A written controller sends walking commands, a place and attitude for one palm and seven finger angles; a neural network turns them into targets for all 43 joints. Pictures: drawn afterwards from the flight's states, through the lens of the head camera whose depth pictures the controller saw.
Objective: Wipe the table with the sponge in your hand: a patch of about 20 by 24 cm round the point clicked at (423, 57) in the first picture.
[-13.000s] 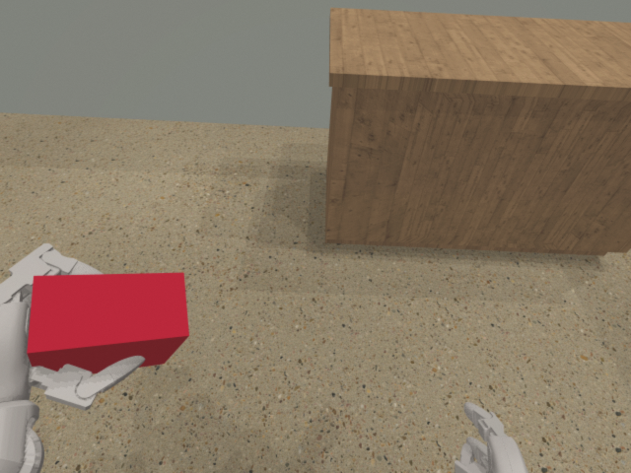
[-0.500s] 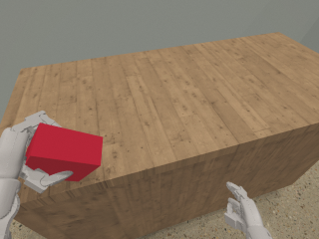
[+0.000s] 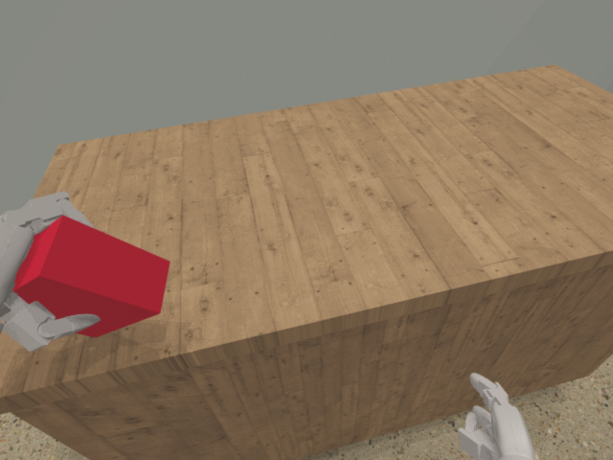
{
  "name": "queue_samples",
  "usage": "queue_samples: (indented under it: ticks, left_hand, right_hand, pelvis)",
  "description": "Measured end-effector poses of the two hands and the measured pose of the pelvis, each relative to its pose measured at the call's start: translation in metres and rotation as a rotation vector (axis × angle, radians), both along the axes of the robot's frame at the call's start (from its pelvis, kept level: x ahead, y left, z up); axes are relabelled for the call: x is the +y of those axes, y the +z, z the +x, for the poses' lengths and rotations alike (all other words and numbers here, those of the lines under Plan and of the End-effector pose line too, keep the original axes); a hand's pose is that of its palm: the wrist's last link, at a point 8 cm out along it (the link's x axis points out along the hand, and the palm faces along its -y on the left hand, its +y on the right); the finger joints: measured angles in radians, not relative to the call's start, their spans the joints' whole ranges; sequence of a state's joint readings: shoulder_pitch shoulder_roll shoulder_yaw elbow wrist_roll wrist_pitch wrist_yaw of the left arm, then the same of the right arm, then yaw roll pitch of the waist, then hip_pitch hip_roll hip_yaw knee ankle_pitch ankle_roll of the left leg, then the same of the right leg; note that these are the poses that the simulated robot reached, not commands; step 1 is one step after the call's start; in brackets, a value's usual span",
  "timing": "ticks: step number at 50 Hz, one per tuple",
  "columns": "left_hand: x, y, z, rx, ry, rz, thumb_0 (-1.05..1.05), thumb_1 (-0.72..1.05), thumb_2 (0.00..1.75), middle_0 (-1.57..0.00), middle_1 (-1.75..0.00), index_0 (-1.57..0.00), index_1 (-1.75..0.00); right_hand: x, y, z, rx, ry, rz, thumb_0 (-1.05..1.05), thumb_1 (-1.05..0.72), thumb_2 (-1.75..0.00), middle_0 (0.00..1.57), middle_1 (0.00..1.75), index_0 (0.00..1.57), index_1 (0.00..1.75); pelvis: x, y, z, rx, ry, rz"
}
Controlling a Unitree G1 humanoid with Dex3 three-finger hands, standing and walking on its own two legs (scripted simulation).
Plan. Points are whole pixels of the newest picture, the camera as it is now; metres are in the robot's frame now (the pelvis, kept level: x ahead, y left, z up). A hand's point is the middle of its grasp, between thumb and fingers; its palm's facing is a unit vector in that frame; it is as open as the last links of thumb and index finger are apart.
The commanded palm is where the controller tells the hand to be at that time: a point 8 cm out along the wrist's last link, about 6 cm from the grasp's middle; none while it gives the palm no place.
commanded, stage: turn the palm down, sponge in hand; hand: left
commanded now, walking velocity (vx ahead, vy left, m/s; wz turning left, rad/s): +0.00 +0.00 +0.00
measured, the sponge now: (99, 290) +0.23 +0.26 +0.17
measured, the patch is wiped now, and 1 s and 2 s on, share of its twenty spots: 0.00 0.00 0.00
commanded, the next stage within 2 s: move the sponge above the wiping area in 1.40 s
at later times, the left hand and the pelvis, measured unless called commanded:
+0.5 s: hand (11, 260) +0.22 +0.32 +0.22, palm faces +0.27 -0.26 -0.93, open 10.1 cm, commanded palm +0.18 +0.32 +0.28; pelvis -0.01 +0.04 +0.01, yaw +0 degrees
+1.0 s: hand (10, 263) +0.21 +0.31 +0.23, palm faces +0.23 -0.06 -0.97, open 10.1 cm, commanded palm +0.16 +0.31 +0.30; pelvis -0.03 +0.03 +0.01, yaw +0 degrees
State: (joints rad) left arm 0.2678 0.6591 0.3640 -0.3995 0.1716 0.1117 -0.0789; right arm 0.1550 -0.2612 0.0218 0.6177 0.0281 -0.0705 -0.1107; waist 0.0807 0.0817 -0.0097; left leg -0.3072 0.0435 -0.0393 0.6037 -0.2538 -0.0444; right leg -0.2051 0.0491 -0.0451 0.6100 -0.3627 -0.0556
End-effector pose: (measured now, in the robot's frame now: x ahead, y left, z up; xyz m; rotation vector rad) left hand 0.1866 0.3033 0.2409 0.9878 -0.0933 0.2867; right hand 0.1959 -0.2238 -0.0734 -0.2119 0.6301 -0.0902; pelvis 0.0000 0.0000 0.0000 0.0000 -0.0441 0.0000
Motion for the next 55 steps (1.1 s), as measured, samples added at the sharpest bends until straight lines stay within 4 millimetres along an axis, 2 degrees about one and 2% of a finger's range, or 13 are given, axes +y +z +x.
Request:
queue_samples:
  ticks: [5,9,15,22,24,33,42,55]
  left_hand:
    - [0.013,0.002,0.0,0.043,0.078,0.053,-0.01,-0.5,1.02,-0.72,-1.34,-0.75,-1.35]
    - [0.013,0.001,0.0,0.072,0.076,0.089,-0.01,-0.5,1.02,-0.72,-1.34,-0.75,-1.35]
    - [0.005,0.01,-0.002,0.032,0.047,0.16,-0.01,-0.5,1.02,-0.72,-1.34,-0.75,-1.35]
    - [0.026,0.02,0.002,0.058,0.163,0.207,-0.01,-0.5,1.02,-0.72,-1.34,-0.75,-1.35]
    - [0.029,0.021,0.004,0.081,0.182,0.221,-0.01,-0.5,1.02,-0.72,-1.34,-0.75,-1.35]
    - [0.016,0.026,0.005,0.111,0.126,0.322,-0.01,-0.5,1.02,-0.72,-1.34,-0.75,-1.35]
    - [0.019,0.042,-0.003,0.09,0.217,0.375,-0.01,-0.5,1.02,-0.72,-1.34,-0.75,-1.35]
    - [-0.005,0.036,-0.007,0.122,0.192,0.478,-0.01,-0.5,1.02,-0.72,-1.34,-0.75,-1.35]
  right_hand:
    - [-0.005,-0.004,-0.001,0.027,-0.02,-0.009,0.01,-0.9,-0.9,0.2,0.3,0.2,0.3]
    - [0.001,-0.002,0.004,0.018,-0.02,-0.012,0.01,-0.9,-0.9,0.2,0.3,0.2,0.3]
    - [0.025,0.008,0.017,-0.026,0.009,0.012,0.01,-0.9,-0.9,0.2,0.3,0.2,0.3]
    - [0.063,0.02,0.034,-0.053,0.071,0.061,0.01,-0.9,-0.9,0.2,0.3,0.2,0.3]
    - [0.068,0.022,0.034,-0.051,0.063,0.064,0.01,-0.9,-0.9,0.2,0.3,0.19,0.3]
    - [0.074,0.025,0.031,-0.04,0.082,0.051,0.01,-0.9,-0.9,0.2,0.3,0.16,0.29]
    - [0.072,0.025,0.031,-0.037,0.1,0.062,0.01,-0.9,-0.9,0.2,0.3,0.16,0.28]
    - [0.068,0.023,0.03,-0.057,0.133,0.09,0.01,-0.9,-0.9,0.2,0.3,0.17,0.29]
  pelvis:
    - [0.004,0.0,0.004,0.004,0.0,0.002]
    - [0.01,0.0,0.004,0.004,0.001,0.0]
    - [0.021,0.002,0.001,-0.001,-0.001,-0.004]
    - [0.032,0.006,-0.008,-0.015,-0.003,-0.005]
    - [0.034,0.007,-0.011,-0.018,-0.002,-0.005]
    - [0.041,0.01,-0.022,-0.032,-0.008,-0.002]
    - [0.037,0.01,-0.029,-0.039,-0.006,-0.001]
    - [0.024,0.008,-0.033,-0.05,-0.005,0.004]
